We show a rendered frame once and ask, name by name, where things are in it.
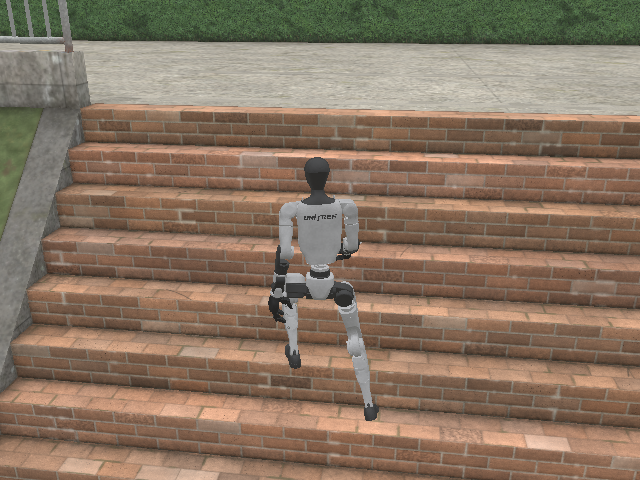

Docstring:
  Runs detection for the robot right forearm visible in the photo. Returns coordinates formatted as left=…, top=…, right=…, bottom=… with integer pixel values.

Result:
left=342, top=239, right=360, bottom=256

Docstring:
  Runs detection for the right robot foot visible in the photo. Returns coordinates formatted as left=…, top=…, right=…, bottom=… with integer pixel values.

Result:
left=364, top=403, right=379, bottom=421

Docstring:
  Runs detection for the right robot shin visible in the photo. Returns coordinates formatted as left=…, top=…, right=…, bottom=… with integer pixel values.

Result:
left=352, top=338, right=373, bottom=408

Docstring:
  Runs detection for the robot right upper arm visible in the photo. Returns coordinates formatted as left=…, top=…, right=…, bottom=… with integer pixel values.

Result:
left=338, top=199, right=359, bottom=251

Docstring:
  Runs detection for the robot left upper arm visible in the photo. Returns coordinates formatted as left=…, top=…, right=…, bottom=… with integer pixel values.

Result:
left=279, top=201, right=298, bottom=260

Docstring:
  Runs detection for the robot left hand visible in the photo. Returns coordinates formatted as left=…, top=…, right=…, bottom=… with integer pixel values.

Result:
left=268, top=295, right=293, bottom=323

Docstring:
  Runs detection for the robot right hand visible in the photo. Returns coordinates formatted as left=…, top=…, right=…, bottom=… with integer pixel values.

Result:
left=336, top=243, right=351, bottom=261

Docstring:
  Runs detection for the robot left forearm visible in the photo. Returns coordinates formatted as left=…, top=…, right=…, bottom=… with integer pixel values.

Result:
left=270, top=245, right=290, bottom=298

